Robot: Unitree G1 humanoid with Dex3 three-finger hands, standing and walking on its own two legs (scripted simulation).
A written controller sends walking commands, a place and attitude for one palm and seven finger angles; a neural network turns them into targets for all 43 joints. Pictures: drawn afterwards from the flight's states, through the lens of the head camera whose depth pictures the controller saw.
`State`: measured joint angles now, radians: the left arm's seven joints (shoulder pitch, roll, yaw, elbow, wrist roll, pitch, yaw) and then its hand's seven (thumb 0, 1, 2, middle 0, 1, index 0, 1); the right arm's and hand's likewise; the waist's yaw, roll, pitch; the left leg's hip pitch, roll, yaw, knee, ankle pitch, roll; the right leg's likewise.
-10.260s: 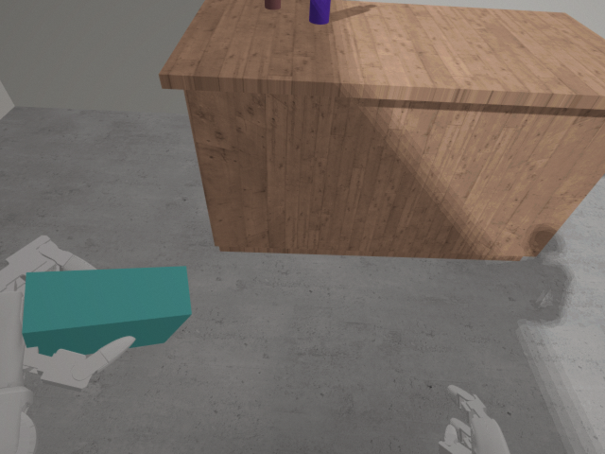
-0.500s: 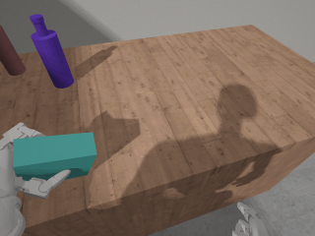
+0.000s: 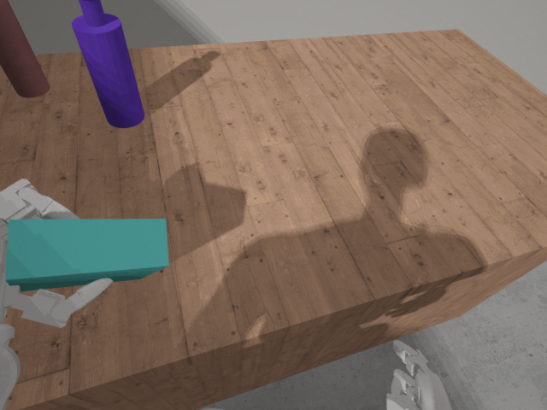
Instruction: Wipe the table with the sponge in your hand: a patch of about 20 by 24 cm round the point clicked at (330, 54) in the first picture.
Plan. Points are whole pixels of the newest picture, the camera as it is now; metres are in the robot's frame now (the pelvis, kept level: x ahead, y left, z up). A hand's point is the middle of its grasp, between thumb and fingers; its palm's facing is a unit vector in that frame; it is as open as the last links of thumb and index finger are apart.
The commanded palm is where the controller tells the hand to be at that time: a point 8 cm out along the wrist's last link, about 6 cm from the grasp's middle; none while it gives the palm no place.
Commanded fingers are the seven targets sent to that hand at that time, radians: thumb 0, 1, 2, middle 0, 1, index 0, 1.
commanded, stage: come to a stop and stand still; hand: left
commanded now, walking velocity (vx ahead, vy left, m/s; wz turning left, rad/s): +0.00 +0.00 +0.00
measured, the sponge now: (111, 254) +0.24 +0.22 +0.14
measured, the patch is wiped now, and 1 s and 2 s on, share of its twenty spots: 0.00 0.00 0.00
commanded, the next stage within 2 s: look again from close up in 0.44 s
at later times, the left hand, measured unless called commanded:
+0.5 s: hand (80, 245) +0.24 +0.25 +0.16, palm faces +0.36 -0.84 -0.41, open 9.4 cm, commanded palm +0.18 +0.28 +0.18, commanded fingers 0.00 0.10 1.30 -1.20 -1.60 -1.20 -1.60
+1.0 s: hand (93, 248) +0.24 +0.23 +0.15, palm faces +0.36 -0.84 -0.40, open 9.4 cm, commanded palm +0.18 +0.27 +0.18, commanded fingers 0.00 0.10 1.30 -1.20 -1.60 -1.20 -1.60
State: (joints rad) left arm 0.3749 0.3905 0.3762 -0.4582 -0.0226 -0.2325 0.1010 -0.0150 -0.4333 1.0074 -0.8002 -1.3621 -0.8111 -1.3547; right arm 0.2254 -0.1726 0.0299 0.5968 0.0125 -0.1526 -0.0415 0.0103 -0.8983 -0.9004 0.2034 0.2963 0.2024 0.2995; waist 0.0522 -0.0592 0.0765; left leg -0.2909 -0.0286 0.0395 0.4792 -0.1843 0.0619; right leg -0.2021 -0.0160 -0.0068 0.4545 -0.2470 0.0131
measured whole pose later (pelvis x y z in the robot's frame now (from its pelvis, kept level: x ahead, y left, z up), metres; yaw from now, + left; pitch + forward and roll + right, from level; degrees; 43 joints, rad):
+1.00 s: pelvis +0.02 -0.01 +0.01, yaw +0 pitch +0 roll -2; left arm 0.45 0.37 0.34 -0.48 -0.03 -0.17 0.11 -0.01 -0.43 1.01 -0.80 -1.37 -0.81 -1.36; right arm 0.18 -0.19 0.02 0.58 0.02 -0.11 -0.06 0.01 -0.90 -0.90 0.20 0.30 0.20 0.30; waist 0.02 -0.01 0.07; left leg -0.25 -0.01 0.02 0.44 -0.19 0.04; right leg -0.13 0.01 -0.02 0.36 -0.22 0.01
